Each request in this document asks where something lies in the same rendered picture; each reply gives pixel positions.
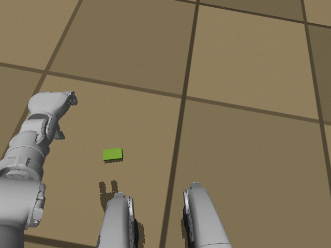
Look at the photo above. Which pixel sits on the small box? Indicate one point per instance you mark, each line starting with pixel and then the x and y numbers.
pixel 112 154

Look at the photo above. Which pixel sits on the right robot foot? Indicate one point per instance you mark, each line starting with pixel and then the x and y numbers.
pixel 190 243

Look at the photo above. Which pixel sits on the left robot arm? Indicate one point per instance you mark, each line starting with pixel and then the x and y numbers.
pixel 21 191

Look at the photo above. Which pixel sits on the left robot hand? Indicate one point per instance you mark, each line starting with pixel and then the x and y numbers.
pixel 56 103

